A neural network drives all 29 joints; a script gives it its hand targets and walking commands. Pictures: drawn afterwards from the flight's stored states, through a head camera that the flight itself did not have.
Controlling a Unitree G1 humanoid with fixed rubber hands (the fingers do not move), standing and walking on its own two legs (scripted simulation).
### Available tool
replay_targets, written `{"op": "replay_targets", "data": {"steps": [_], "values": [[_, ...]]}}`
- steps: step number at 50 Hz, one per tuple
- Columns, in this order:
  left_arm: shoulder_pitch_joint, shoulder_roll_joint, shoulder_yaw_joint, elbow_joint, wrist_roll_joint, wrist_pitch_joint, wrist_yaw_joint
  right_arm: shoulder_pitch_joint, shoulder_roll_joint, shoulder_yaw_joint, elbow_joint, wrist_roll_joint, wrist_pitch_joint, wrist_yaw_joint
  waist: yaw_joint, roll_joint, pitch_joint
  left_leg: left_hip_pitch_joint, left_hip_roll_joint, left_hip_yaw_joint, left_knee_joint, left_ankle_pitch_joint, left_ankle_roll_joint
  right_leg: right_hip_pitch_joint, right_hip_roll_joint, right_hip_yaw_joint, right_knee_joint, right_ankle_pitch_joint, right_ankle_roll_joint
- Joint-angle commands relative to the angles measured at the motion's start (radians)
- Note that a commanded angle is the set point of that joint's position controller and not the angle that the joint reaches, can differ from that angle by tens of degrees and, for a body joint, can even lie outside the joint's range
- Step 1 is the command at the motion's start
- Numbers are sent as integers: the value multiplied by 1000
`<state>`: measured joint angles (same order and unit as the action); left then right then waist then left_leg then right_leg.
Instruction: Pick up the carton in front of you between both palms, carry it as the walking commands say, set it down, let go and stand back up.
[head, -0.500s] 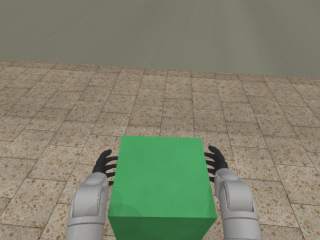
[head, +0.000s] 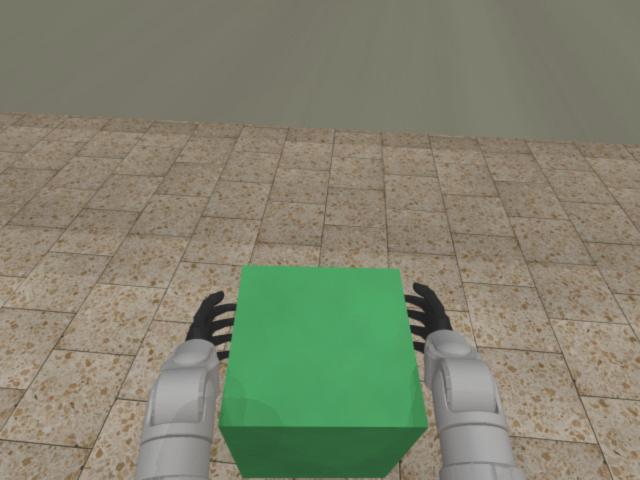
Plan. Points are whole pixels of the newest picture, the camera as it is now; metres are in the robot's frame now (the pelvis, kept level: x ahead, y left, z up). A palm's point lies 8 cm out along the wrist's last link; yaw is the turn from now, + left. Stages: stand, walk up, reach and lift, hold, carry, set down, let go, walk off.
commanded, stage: carry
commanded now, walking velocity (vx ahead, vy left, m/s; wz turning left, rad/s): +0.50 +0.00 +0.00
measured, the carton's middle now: (317, 377) +0.28 +0.00 -0.04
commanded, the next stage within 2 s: none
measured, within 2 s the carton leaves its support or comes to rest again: neither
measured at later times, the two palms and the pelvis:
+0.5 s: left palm (220, 244) +0.45 +0.15 +0.05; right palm (412, 238) +0.46 -0.15 +0.06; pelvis +0.17 +0.00 +0.02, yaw +0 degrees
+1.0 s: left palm (233, 164) +0.67 +0.16 +0.05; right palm (385, 166) +0.67 -0.14 +0.05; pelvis +0.38 +0.02 +0.01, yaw -1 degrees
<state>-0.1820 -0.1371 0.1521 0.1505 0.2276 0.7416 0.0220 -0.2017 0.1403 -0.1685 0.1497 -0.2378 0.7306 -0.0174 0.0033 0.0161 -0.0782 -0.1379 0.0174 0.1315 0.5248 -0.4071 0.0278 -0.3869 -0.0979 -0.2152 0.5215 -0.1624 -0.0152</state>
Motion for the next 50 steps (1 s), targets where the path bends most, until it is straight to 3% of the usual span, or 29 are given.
{"op": "replay_targets", "data": {"steps": [1, 3, 5, 7, 8, 9, 10, 11, 12, 14, 15, 19, 24, 27, 28, 29, 30, 31, 32, 34, 35, 39, 42, 44, 45, 46, 47, 48, 50], "values": [[-550, -881, -557, -117, -261, -53, -223, -446, 900, 543, -53, 235, -25, 216, -13, 90, -50, -101, 240, -273, -397, -319, 79, 50, 10, 4, 33, -243, 32], [-585, -889, -570, -115, -265, -63, -225, -463, 904, 548, -55, 234, -30, 213, -17, 123, -3, -18, 284, -307, -407, -231, 115, -47, 8, 16, 96, -192, 28], [-572, -878, -565, -109, -265, -64, -225, -450, 895, 554, -54, 235, -30, 208, -15, 116, -40, 128, 273, -259, -332, 65, 124, -88, 21, 4, 51, -204, 20], [-524, -871, -547, -84, -255, -60, -226, -421, 888, 556, -42, 231, -26, 204, 0, 77, -125, 117, 210, -126, -172, 279, 79, 131, 62, -41, -113, -119, 10], [-511, -872, -539, -73, -250, -57, -226, -395, 885, 559, -35, 227, -21, 204, 4, 27, -190, -2, 161, -43, -56, 389, 31, 345, 30, 17, -132, -92, -16], [-460, -863, -516, -49, -236, -52, -225, -402, 883, 564, -50, 233, -15, 207, 23, -136, -243, -180, 92, 40, 173, 375, -30, 521, -123, 278, -194, -69, -94], [-424, -858, -503, -39, -228, -49, -225, -411, 885, 567, -50, 238, -12, 210, 36, -292, -267, -405, 21, 32, 355, 77, -47, 674, -277, 538, -277, 18, -191], [-418, -860, -508, -53, -233, -49, -224, -412, 888, 571, -44, 242, -16, 213, 33, -250, -233, -499, 27, -46, 471, -150, -34, 665, -351, 614, -305, 136, -252], [-431, -867, -524, -78, -247, -49, -224, -406, 890, 573, -53, 246, -22, 215, 30, -135, -228, -536, 63, -94, 528, -168, -20, 642, -357, 557, -292, 143, -255], [-483, -884, -580, -147, -279, -56, -221, -399, 910, 582, -80, 256, -32, 215, 21, -53, -217, -520, 112, -106, 402, -94, -7, 559, -314, 420, -339, 5, -178], [-510, -884, -609, -182, -292, -60, -219, -403, 916, 595, -98, 263, -36, 213, 20, -66, -213, -477, 97, -75, 330, -42, -12, 515, -282, 353, -366, -24, -147], [-490, -848, -631, -216, -303, -53, -211, -366, 885, 613, -141, 260, -28, 196, 15, -137, -196, -403, 75, -4, 133, 147, -37, 464, -218, 208, -409, -74, -123], [-396, -798, -562, -155, -246, -41, -198, -344, 823, 578, -114, 240, -19, 193, 19, -185, -151, -311, 54, 66, -23, 267, -40, 420, -181, 105, -354, -25, -83], [-413, -798, -542, -133, -230, -42, -194, -352, 824, 554, -68, 236, -21, 200, 0, -134, -142, -88, 17, 135, -116, 251, -36, 317, -130, 26, -165, -39, -38], [-414, -802, -538, -121, -223, -41, -193, -348, 833, 542, -40, 234, -21, 202, -14, -78, -182, 79, 37, 105, -125, 237, -22, 230, -93, -24, 8, 61, -6], [-423, -802, -537, -123, -219, -34, -194, -338, 830, 525, -22, 228, -21, 204, -28, 116, -216, 216, 234, -202, -227, 214, 32, 47, -10, -54, 285, -14, 59], [-424, -812, -548, -127, -216, -31, -198, -329, 832, 507, -17, 218, -26, 207, -29, 308, -240, 357, 397, -473, -273, 371, 158, -187, 71, 17, 482, -337, 77], [-424, -823, -555, -122, -221, -38, -202, -319, 848, 496, -8, 219, -35, 212, -24, 254, -242, 343, 433, -459, -259, 607, 200, -237, 35, 132, 601, -414, 51], [-437, -847, -573, -129, -235, -51, -209, -307, 881, 505, 0, 226, -46, 215, -24, 176, -257, 315, 413, -370, -228, 798, 196, -237, 10, 163, 632, -409, 29], [-445, -889, -603, -139, -251, -83, -216, -314, 916, 534, -21, 241, -75, 222, -14, 80, -289, 295, 366, -223, -236, 828, 127, -202, -36, 184, 492, -324, 12], [-446, -896, -610, -145, -257, -98, -216, -324, 921, 547, -34, 249, -90, 225, -13, 79, -298, 274, 340, -155, -248, 832, 103, -156, -28, 166, 397, -281, 14], [-424, -906, -669, -190, -280, -132, -204, -334, 924, 617, -92, 281, -122, 226, -9, 125, -320, 225, 279, 2, -214, 894, 89, -19, 33, 95, 129, -139, 19], [-442, -867, -703, -268, -298, -111, -195, -327, 894, 650, -163, 289, -101, 211, -15, 152, -317, 184, 252, 47, -166, 790, 74, 67, 45, 42, -3, 22, 24], [-420, -834, -692, -269, -296, -78, -192, -308, 853, 642, -185, 279, -67, 197, -4, 99, -297, 109, 212, 70, -100, 617, 24, 192, 29, 24, -174, 227, 28], [-407, -815, -672, -257, -286, -61, -192, -294, 828, 627, -187, 262, -49, 190, -3, 70, -295, 35, 203, 63, -70, 525, -5, 294, -23, 61, -184, 295, 29], [-398, -781, -641, -240, -272, -43, -193, -280, 800, 605, -186, 242, -30, 184, -6, -12, -310, -45, 181, 62, -25, 348, -36, 388, -125, 149, -151, 563, 26], [-396, -762, -604, -211, -252, -32, -193, -272, 786, 599, -166, 231, -12, 179, -9, -108, -338, -85, 129, 7, -40, 215, -59, 456, -181, 201, -74, 741, -44], [-361, -752, -567, -166, -240, -29, -193, -279, 772, 585, -156, 230, 1, 178, -2, -178, -330, -72, 116, -2, -50, 156, -65, 432, -187, 231, -80, 695, -69], [-324, -756, -506, -92, -208, -29, -192, -308, 762, 564, -110, 221, 2, 185, -1, -119, -297, -16, 125, -4, -53, 280, -68, 375, -146, 187, -75, 696, -61]]}}
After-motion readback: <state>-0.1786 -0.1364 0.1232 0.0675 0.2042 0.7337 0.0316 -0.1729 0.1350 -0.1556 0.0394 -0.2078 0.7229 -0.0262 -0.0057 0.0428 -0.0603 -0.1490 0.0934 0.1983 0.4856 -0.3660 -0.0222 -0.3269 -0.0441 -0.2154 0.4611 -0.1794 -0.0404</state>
